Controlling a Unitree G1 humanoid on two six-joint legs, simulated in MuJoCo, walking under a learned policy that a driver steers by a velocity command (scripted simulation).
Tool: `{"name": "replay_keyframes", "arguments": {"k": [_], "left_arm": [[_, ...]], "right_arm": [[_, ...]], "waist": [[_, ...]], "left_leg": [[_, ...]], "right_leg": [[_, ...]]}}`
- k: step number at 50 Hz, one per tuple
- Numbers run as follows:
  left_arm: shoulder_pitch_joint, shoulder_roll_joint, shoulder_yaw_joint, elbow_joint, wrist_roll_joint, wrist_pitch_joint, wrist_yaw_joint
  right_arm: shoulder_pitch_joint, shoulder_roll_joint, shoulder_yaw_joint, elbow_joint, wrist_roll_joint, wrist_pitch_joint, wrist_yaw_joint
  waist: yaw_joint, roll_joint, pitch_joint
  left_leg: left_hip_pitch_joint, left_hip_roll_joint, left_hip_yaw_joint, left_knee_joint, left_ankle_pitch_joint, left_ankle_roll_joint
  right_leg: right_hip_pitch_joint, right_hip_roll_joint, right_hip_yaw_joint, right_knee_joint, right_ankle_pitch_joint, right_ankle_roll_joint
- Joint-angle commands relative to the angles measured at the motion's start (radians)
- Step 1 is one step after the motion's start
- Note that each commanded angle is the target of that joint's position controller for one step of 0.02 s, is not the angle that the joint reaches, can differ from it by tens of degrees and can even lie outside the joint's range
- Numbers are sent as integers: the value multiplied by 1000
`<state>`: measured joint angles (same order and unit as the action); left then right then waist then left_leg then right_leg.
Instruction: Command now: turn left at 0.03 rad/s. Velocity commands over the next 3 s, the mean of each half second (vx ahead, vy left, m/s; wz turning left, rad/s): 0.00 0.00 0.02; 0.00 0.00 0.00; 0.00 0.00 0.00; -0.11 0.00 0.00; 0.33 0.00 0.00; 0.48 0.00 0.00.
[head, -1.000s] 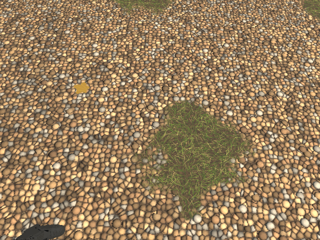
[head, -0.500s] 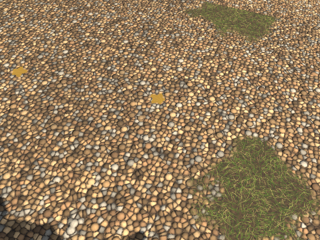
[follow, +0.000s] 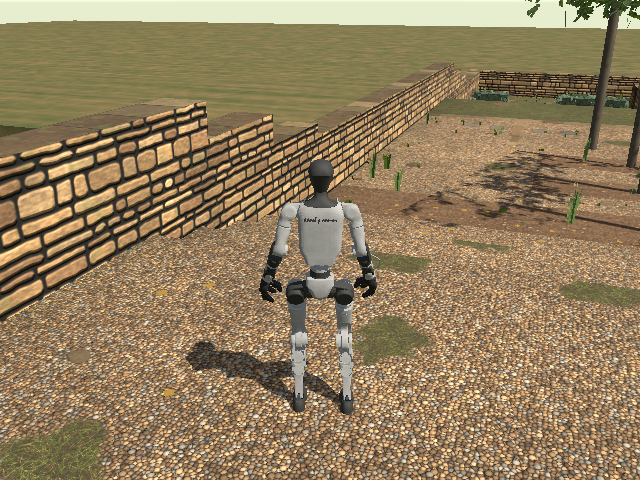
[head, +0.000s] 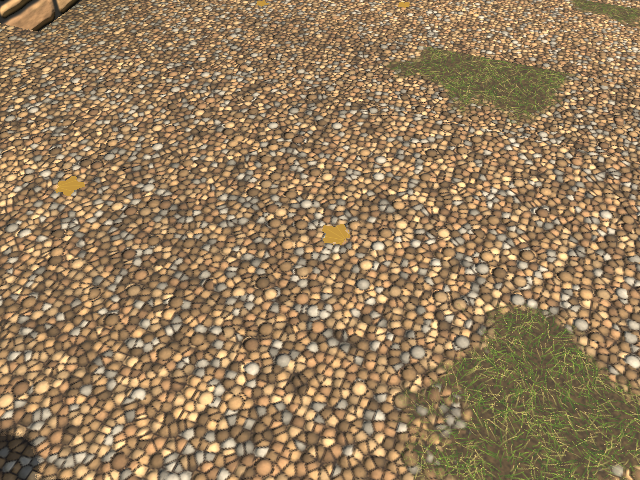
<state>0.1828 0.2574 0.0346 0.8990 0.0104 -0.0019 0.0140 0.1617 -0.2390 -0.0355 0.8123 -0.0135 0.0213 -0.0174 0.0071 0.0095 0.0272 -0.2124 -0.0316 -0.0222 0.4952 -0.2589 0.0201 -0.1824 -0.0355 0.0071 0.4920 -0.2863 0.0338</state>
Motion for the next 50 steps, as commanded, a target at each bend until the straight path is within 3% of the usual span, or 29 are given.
{"name": "replay_keyframes", "arguments": {"k": [1,9,24,50], "left_arm": [[-14,115,19,-24,-1,-16,8],[-6,108,11,33,-2,-14,16],[29,87,-1,115,-5,-9,23],[121,48,-14,174,-8,-8,31]], "right_arm": [[-21,-104,-30,-33,2,-8,-9],[3,-108,-34,55,5,-15,-15],[33,-99,-21,181,11,-20,-23],[81,-66,2,270,14,-20,-25]], "waist": [[-1,-38,-22],[2,-5,-9],[-1,-11,2],[-6,-8,18]], "left_leg": [[34,59,-61,-75,131,20],[33,56,-51,-84,135,5],[31,54,-35,-92,138,3],[14,47,-18,-95,130,2]], "right_leg": [[-40,-36,37,-91,128,-22],[-32,-21,30,-96,112,-30],[-32,1,14,-102,118,-30],[-47,14,7,-99,119,-33]]}}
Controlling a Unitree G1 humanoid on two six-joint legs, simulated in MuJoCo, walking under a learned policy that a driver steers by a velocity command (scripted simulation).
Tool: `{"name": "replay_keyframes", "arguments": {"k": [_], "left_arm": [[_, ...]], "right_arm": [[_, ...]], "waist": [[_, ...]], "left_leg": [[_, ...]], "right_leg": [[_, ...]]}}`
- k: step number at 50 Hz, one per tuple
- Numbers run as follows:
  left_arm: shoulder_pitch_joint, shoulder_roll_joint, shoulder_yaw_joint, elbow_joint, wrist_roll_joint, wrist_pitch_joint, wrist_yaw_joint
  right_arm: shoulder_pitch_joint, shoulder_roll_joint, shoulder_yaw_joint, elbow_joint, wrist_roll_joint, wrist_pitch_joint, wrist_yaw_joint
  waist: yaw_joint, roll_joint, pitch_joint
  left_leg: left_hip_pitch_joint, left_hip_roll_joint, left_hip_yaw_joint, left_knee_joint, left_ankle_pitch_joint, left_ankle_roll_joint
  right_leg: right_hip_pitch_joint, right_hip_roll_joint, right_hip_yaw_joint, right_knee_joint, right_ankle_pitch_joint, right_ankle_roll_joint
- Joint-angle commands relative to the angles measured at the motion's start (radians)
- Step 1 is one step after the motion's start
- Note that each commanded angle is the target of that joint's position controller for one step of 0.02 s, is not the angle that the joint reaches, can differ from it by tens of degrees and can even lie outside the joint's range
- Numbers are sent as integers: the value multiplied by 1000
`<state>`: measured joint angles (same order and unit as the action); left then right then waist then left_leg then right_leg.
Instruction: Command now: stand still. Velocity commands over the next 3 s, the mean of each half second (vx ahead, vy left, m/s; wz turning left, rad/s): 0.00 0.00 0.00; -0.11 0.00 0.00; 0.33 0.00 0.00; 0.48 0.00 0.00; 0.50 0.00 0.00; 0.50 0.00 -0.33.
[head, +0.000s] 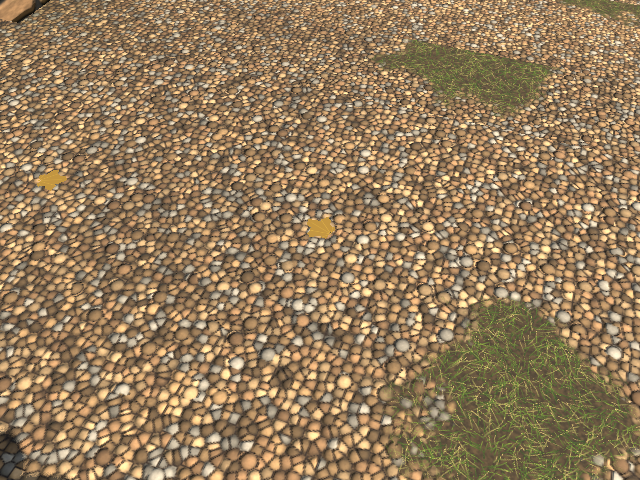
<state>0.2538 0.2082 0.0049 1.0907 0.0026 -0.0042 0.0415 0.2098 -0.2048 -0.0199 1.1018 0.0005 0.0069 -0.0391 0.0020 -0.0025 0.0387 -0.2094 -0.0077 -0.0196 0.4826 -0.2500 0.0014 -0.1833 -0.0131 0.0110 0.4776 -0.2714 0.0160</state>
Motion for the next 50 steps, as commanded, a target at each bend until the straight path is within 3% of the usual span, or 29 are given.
{"name": "replay_keyframes", "arguments": {"k": [1,23,25,27,31,34,36,38,39,40,42,43,44,45,46,47,48,49,50], "left_arm": [[54,96,15,-16,0,-5,3],[108,67,14,-7,-3,-6,5],[88,94,23,-26,-6,-6,7],[69,124,36,-56,-9,-3,17],[70,123,48,-95,-9,22,36],[68,120,54,-117,-4,39,44],[70,104,56,-128,-1,47,45],[104,91,61,-126,0,54,33],[104,107,66,-134,-8,58,28],[133,104,64,-128,-11,61,26],[154,84,53,-116,6,50,22],[155,83,53,-112,4,38,13],[173,93,58,-99,-4,29,-4],[148,95,60,-99,-9,29,-26],[147,142,63,-123,-4,38,-20],[164,185,51,-139,57,14,-36],[119,213,64,-144,75,-19,-41],[55,259,80,-152,41,-42,-31],[21,252,79,-162,14,-54,-20]], "right_arm": [[35,-99,-13,-18,0,-6,-3],[88,-75,-5,-5,2,-8,-7],[70,-102,-13,-23,5,-9,-10],[53,-133,-26,-52,8,-5,-19],[59,-140,-41,-91,7,21,-38],[64,-168,-55,-115,3,37,-47],[52,-198,-63,-135,-2,40,-51],[-42,-207,-59,-181,-19,31,-61],[-74,-212,-59,-195,-20,17,-65],[-134,-220,-63,-209,-1,5,-63],[-180,-239,-75,-207,35,3,-58],[-173,-242,-79,-194,49,17,-59],[-136,-225,-77,-181,61,35,-60],[-26,-177,-70,-147,52,48,-52],[51,-73,-43,-127,-2,51,-39],[-62,-101,-63,-171,2,39,-32],[-116,-179,-85,-193,30,25,-26],[-110,-224,-99,-182,33,10,-22],[-85,-229,-104,-156,18,-1,-23]], "waist": [[-1,4,7],[-2,2,20],[-2,2,30],[-1,2,-6],[-3,8,-62],[-7,42,-72],[-10,119,-81],[7,257,-93],[15,240,-87],[49,180,-82],[59,112,-92],[53,107,-102],[48,78,-119],[10,-26,-100],[-18,-279,-90],[29,-300,-36],[14,-217,59],[-9,-219,117],[-26,-178,104]], "left_leg": [[10,23,-20,-82,121,20],[-4,21,-12,-77,111,18],[-14,28,-18,-55,207,22],[-12,32,-18,-13,301,37],[-23,50,-36,21,372,69],[-52,98,-89,-21,349,108],[-93,182,-169,-94,343,171],[-165,345,-289,-176,472,291],[-172,386,-311,-182,547,303],[-167,361,-269,-159,549,259],[-59,291,-206,-119,535,172],[-17,256,-175,-74,528,150],[-35,208,-131,-26,367,127],[-125,116,-48,64,66,85],[-338,-4,68,272,-302,-7],[-329,-35,-124,341,-353,5],[-348,-13,-153,419,-264,29],[-427,-14,-132,470,-174,39],[-468,10,-120,503,-104,35]], "right_leg": [[-47,-8,4,-84,104,-16],[-57,-4,5,-80,103,-20],[-67,-11,12,-59,195,-25],[-66,-13,12,-14,289,-39],[-78,-17,18,46,357,-60],[-93,-1,11,103,303,-58],[-88,43,-25,231,173,-38],[-105,80,-15,560,-301,-19],[-130,39,70,685,-404,-15],[-127,4,111,662,-396,-13],[-134,-38,75,371,-261,-1],[-102,-25,31,192,-141,4],[-21,17,-23,3,-4,-3],[49,29,8,-95,7,-20],[102,-197,296,-161,-2,-92],[-176,-341,544,-316,-265,-245],[-227,-315,597,-406,-608,-259],[-176,-292,560,-428,-603,-212],[-94,-269,512,-420,-533,-170]]}}
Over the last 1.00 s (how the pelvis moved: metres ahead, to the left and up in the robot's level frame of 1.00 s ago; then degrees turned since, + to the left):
0.00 -0.01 0.00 -1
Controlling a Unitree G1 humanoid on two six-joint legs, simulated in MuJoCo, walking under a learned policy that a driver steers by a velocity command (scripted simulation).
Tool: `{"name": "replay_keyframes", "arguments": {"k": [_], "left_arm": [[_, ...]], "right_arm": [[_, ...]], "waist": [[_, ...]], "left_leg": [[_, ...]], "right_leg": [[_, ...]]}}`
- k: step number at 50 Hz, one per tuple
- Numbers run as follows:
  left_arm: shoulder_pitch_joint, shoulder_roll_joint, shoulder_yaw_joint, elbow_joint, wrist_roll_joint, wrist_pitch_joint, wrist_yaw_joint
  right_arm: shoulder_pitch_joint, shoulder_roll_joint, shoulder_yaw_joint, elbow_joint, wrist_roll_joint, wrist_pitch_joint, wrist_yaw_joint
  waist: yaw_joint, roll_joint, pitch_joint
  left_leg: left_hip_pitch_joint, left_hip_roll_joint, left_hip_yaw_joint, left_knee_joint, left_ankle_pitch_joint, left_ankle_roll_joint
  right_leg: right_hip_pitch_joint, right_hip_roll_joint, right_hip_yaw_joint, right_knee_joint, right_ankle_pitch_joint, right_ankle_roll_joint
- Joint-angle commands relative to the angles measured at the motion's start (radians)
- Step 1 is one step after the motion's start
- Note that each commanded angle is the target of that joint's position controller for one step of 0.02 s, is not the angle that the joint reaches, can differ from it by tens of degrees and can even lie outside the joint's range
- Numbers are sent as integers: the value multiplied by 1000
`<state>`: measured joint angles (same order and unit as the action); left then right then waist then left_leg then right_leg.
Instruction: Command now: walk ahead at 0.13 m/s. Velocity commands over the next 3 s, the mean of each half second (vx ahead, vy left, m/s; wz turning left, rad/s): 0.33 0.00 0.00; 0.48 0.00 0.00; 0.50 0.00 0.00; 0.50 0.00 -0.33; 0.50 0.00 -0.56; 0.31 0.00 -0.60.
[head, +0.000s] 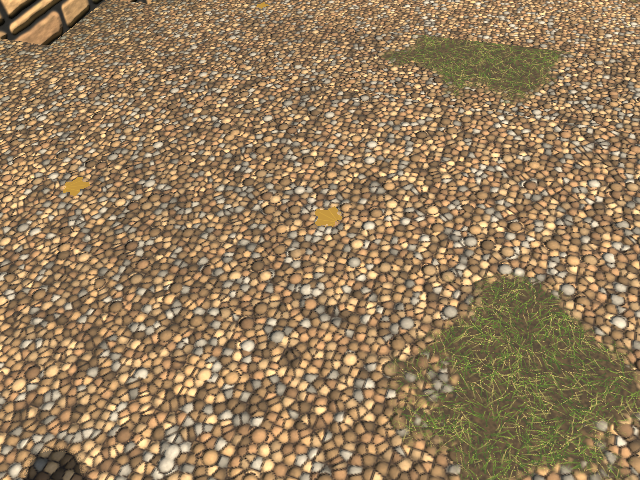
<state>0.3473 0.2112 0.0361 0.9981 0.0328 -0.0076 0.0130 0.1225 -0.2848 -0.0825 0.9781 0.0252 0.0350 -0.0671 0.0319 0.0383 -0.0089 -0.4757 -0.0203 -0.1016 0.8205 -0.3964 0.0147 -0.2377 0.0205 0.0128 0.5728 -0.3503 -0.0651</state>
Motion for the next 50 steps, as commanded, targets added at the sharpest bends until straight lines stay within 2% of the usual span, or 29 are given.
{"name": "replay_keyframes", "arguments": {"k": [1,3,5,9,16,21,23,25,26,27,28,29,30,31,32,33,34,35,37,38,41,44,47,50], "left_arm": [[-73,220,42,-68,-33,-57,17],[28,149,26,-31,-47,-64,22],[113,125,20,-4,-44,-69,21],[163,146,25,-1,-34,-77,19],[180,169,38,-16,-40,-75,16],[204,177,49,-11,-47,-66,16],[199,183,54,-12,-53,-63,14],[175,192,59,-19,-59,-59,11],[150,202,62,-27,-59,-57,10],[125,202,61,-37,-58,-54,11],[119,181,52,-46,-51,-53,10],[117,133,30,-80,-26,-55,7],[205,1,0,-97,-36,-85,1],[143,118,25,-94,-71,-110,0],[54,168,37,-120,-86,-124,-4],[17,168,40,-122,-79,-124,0],[1,160,47,-123,-63,-117,3],[16,140,48,-122,-58,-105,1],[25,105,47,-121,-54,-86,-1],[2,106,49,-133,-51,-80,-1],[-132,102,48,-186,-39,-79,-4],[-265,73,34,-226,-43,-88,-18],[-377,65,23,-264,-51,-92,-35],[-451,74,19,-304,-55,-101,-57]], "right_arm": [[14,-143,-43,-18,-16,-38,7],[4,-95,-37,-8,-14,-53,19],[-13,-62,-32,-9,-8,-67,26],[-47,-47,-27,-30,-5,-93,36],[-94,-42,-8,-73,-1,-124,51],[-177,-24,13,-117,7,-145,75],[-195,-25,18,-135,10,-151,86],[-167,-44,13,-141,13,-155,95],[-115,-63,4,-131,12,-157,96],[-11,-87,-13,-101,11,-157,93],[157,-138,-40,-49,13,-157,86],[346,-224,-61,-19,-1,-152,76],[387,-269,-59,-6,-15,-152,88],[319,-172,-33,-13,-10,-159,93],[219,-111,-14,-40,-6,-161,94],[136,-81,-1,-61,-12,-158,98],[94,-53,8,-72,-21,-155,101],[88,-39,14,-66,-31,-154,101],[123,-46,15,-47,-28,-156,96],[141,-61,13,-39,-28,-158,92],[188,-85,12,-26,-25,-152,74],[233,-91,17,-20,-19,-146,63],[312,-100,18,3,-10,-138,57],[357,-105,14,21,-9,-118,52]], "waist": [[-56,-190,139],[-28,-161,102],[0,-159,91],[18,-167,89],[36,-168,111],[60,-155,142],[54,-156,147],[23,-164,135],[-14,-172,109],[-72,-169,53],[-143,-131,-59],[-199,39,-224],[-127,300,-307],[-135,184,-209],[-110,118,-83],[-77,34,-38],[-53,25,1],[-28,53,7],[-11,55,26],[-8,41,40],[-30,12,70],[-67,14,87],[-105,4,110],[-109,8,123]], "left_leg": [[-219,43,-17,173,107,10],[-246,58,32,175,180,-2],[-286,68,59,157,215,-5],[-336,86,70,83,272,-21],[-318,102,80,-96,338,-33],[-260,94,111,-213,333,-17],[-208,92,115,-251,312,2],[-103,76,130,-287,292,28],[-5,53,148,-302,287,43],[149,17,174,-316,289,60],[387,17,160,-325,279,90],[681,249,-131,-354,124,165],[888,440,-624,-530,-42,305],[790,416,-634,-598,-125,277],[660,381,-467,-592,-61,231],[530,335,-338,-610,55,203],[434,288,-239,-637,142,190],[376,255,-169,-660,200,180],[330,228,-90,-684,343,190],[323,225,-63,-691,414,196],[344,216,-9,-700,551,198],[340,177,53,-714,558,165],[429,199,51,-707,527,160],[568,253,41,-647,601,164]], "right_leg": [[16,-284,454,-505,-378,-59],[130,-259,375,-499,-268,-46],[214,-246,324,-496,-183,-53],[272,-263,307,-512,-115,-89],[258,-275,247,-525,-5,-131],[252,-278,183,-496,94,-142],[250,-287,167,-474,138,-135],[236,-298,159,-443,211,-121],[219,-290,142,-390,340,-107],[188,-258,103,-270,534,-84],[115,-195,45,-51,649,-51],[-98,-120,-11,317,386,-3],[-432,60,43,614,-220,44],[-534,-7,133,742,-188,23],[-575,-70,107,741,-85,-5],[-516,-124,83,697,17,-7],[-472,-152,73,636,80,-2],[-412,-174,72,600,119,1],[-392,-178,48,559,152,13],[-416,-179,40,531,182,24],[-494,-172,23,360,314,53],[-433,-132,-20,133,466,48],[-435,-102,-36,10,496,37],[-480,-86,-30,-54,426,10]]}}
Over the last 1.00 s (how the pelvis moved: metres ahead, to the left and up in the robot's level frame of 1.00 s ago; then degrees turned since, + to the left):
-0.08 -0.06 0.00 -1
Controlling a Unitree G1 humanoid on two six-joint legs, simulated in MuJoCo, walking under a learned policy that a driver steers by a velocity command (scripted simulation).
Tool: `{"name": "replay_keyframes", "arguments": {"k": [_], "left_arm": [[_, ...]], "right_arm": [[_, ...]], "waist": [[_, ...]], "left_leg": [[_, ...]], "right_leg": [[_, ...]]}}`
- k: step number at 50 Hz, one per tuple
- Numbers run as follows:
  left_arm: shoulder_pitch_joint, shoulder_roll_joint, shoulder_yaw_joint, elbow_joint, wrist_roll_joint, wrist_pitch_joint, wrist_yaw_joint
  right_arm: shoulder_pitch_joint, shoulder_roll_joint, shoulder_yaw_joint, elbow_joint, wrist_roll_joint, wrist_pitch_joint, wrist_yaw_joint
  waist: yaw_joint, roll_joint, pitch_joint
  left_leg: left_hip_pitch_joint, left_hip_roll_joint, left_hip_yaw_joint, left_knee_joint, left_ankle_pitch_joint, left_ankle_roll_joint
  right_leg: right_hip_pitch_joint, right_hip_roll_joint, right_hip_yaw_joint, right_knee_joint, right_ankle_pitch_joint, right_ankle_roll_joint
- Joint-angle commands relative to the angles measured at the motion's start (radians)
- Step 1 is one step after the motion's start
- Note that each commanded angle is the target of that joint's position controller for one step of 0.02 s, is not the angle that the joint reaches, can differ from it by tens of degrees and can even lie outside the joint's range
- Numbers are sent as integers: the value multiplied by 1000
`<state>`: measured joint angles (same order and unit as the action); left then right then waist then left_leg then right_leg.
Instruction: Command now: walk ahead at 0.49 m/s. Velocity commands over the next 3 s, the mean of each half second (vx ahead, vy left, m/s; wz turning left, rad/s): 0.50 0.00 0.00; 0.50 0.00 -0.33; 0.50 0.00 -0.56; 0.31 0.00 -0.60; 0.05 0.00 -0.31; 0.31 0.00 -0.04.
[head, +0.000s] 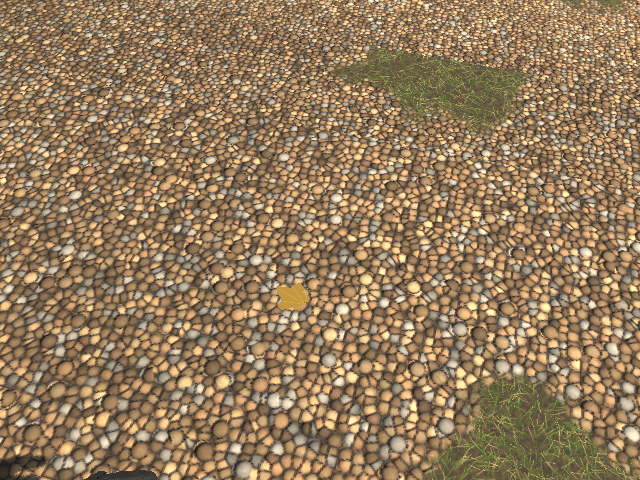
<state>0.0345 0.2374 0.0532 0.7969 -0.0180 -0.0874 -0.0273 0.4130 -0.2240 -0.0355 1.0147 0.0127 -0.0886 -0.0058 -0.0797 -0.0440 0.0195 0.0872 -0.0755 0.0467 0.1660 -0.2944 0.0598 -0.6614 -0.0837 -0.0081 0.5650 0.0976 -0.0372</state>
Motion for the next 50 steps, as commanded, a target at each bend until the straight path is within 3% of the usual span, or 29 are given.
{"name": "replay_keyframes", "arguments": {"k": [1,3,4,5,6,7,8,9,10,11,12,13,15,20,23,27,29,30,31,32,33,34,35,36,37,39,43,47,50], "left_arm": [[-143,57,3,-110,-5,-24,-23],[-77,100,19,-101,-3,-27,-26],[27,138,37,-76,-3,-27,-23],[202,184,58,-27,-1,-25,-15],[369,267,80,8,26,-22,-5],[422,258,74,34,17,-17,-10],[392,174,50,33,8,-14,-6],[285,154,40,15,6,-12,0],[211,134,33,4,12,-15,-1],[169,113,27,0,21,-19,-5],[153,98,23,3,28,-22,-8],[152,96,23,10,24,-26,-12],[168,119,29,30,18,-34,-8],[237,158,38,64,14,-22,19],[296,180,42,90,4,-17,25],[350,186,47,126,-7,1,30],[336,200,52,127,-9,12,34],[308,206,52,120,-10,18,36],[301,180,42,113,-3,22,36],[314,119,17,87,18,22,35],[451,-4,-14,80,3,3,31],[405,116,11,98,-24,-10,31],[321,169,28,73,-40,-15,32],[279,161,29,65,-33,-12,39],[258,151,36,64,-20,-4,44],[289,112,40,68,-20,22,39],[238,79,41,31,-13,52,35],[140,65,35,-9,-7,46,17],[28,49,22,-56,-3,43,-3]], "right_arm": [[64,-172,-37,-16,3,11,-11],[37,-197,-45,-28,-1,21,-15],[17,-205,-47,-35,-5,28,-14],[-8,-194,-40,-49,-8,31,-12],[62,-117,-16,-74,-18,21,-5],[156,-23,17,-51,-14,-1,8],[47,-142,-15,-67,18,-23,14],[-56,-181,-25,-107,38,-36,13],[-110,-173,-27,-117,31,-40,7],[-114,-160,-35,-117,18,-33,2],[-82,-134,-34,-111,13,-19,1],[-59,-104,-32,-106,10,-5,0],[-75,-90,-31,-117,4,13,-5],[-271,-91,-29,-184,-9,8,1],[-377,-84,-21,-210,-1,1,12],[-459,-109,-23,-255,6,-8,32],[-419,-139,-35,-256,6,-18,38],[-343,-161,-47,-238,5,-24,37],[-186,-208,-73,-190,3,-26,29],[-5,-289,-96,-161,-13,-26,17],[44,-358,-109,-137,-22,-18,22],[29,-247,-82,-149,-16,-19,24],[-51,-193,-65,-165,-13,-23,21],[-129,-165,-55,-177,-15,-25,21],[-181,-133,-48,-178,-18,-27,23],[-213,-112,-44,-169,-30,-34,22],[-193,-148,-59,-145,-31,-42,6],[-177,-170,-65,-137,-29,-30,-10],[-130,-191,-72,-127,-20,-17,-17]], "waist": [[13,96,88],[67,132,22],[128,153,-53],[213,150,-163],[219,16,-334],[184,-185,-485],[210,-115,-385],[185,-75,-212],[154,16,-122],[114,33,-68],[80,11,-61],[63,0,-54],[50,-11,-19],[96,-8,31],[136,-8,43],[147,-13,63],[106,-29,42],[55,-35,2],[-14,-15,-98],[-71,98,-263],[0,378,-379],[-35,268,-348],[-26,212,-210],[4,144,-142],[28,136,-82],[70,161,-51],[82,108,2],[60,95,34],[17,75,70]], "left_leg": [[40,323,-109,36,551,115],[79,328,-103,141,825,98],[74,310,-87,271,992,85],[-35,265,-58,477,986,57],[-400,169,-23,839,646,8],[-663,8,-110,1108,-255,-24],[-766,61,-191,1199,-274,-5],[-812,115,-151,1185,-187,3],[-781,157,-129,1127,-104,0],[-727,188,-123,1072,-57,-5],[-665,209,-128,1040,-29,-8],[-636,217,-124,1008,-17,-15],[-651,232,-108,938,21,-37],[-721,224,-80,613,310,-65],[-673,183,-46,464,400,-67],[-703,169,-68,372,317,-34],[-629,148,-66,338,242,-15],[-515,121,-42,312,223,-1],[-294,110,-32,310,229,24],[6,295,-223,333,221,85],[305,510,-674,209,40,230],[257,488,-725,139,-95,209],[139,463,-565,128,-74,158],[8,427,-448,104,8,131],[-98,390,-351,69,82,114],[-200,352,-224,12,165,101],[-215,348,-73,-33,314,118],[-182,326,49,-50,350,100],[-122,341,105,-47,373,95]], "right_leg": [[-48,26,-11,-59,-58,-30],[88,75,-42,-63,-144,-61],[239,110,-67,-66,-162,-87],[509,92,-48,-69,-96,-127],[946,-148,265,-24,-96,-244],[1164,-330,694,-157,-256,-354],[1095,-285,669,-218,-317,-298],[921,-258,509,-252,-250,-257],[752,-221,405,-292,-151,-237],[630,-184,322,-326,-82,-221],[559,-159,277,-362,-79,-215],[518,-147,248,-393,-85,-219],[460,-138,190,-436,-60,-230],[477,-92,82,-468,-59,-191],[507,-90,53,-461,-103,-173],[645,-159,93,-389,-101,-157],[677,-180,128,-327,-36,-139],[668,-161,118,-245,81,-122],[612,-101,83,-66,157,-94],[424,-23,26,255,-78,-51],[50,145,23,580,-658,6],[-47,97,151,709,-686,1],[-103,50,141,732,-598,-13],[-70,0,120,702,-506,-12],[-34,-28,120,649,-443,-9],[56,-58,122,604,-375,-7],[-20,-66,126,515,-255,10],[-37,-54,85,301,-82,19],[-47,-43,23,180,-46,8]]}}
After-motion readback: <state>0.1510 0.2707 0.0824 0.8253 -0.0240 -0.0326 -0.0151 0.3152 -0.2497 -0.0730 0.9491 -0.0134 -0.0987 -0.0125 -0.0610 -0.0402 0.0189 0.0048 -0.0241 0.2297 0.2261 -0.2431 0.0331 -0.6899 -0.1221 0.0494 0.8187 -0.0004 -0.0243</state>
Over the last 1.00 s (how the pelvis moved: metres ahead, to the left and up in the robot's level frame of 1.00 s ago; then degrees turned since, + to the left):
0.38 0.10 0.00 0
